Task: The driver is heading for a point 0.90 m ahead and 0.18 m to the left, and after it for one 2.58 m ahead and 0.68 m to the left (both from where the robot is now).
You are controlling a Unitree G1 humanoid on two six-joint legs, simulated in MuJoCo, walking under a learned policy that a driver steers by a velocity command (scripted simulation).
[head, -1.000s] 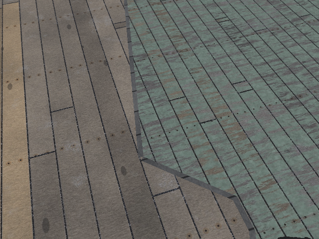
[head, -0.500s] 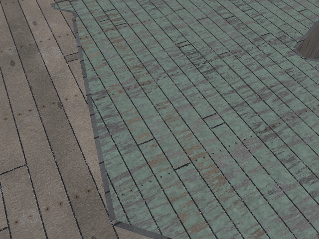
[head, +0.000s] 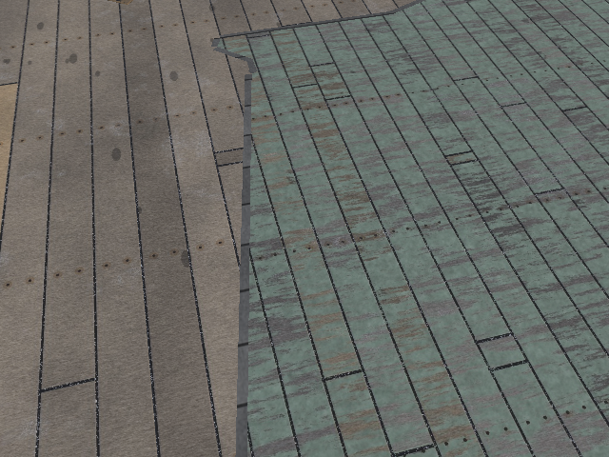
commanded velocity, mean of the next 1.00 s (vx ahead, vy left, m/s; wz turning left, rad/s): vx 0.50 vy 0.00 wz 0.32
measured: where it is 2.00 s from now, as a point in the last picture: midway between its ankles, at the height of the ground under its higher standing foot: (222, 228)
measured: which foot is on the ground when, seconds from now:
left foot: up 0.00-0.16, down 0.18-0.70, up 0.72-1.00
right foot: down 0.00-0.20, up 0.22-0.66, down 0.68-1.00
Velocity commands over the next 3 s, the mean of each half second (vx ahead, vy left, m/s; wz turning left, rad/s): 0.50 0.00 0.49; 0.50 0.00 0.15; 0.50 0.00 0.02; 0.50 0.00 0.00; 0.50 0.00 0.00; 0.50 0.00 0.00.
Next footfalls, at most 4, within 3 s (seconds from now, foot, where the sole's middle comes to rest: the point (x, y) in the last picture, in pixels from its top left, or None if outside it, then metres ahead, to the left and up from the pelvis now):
0.18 left None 0.27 0.15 -0.78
0.68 right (330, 414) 0.59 0.01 -0.78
1.20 left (202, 330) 0.80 0.34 -0.78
1.72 right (269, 224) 1.15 0.20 -0.78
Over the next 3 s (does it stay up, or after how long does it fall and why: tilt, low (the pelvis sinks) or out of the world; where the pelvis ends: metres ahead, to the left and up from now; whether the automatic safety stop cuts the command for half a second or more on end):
stays up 1.63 0.45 0.00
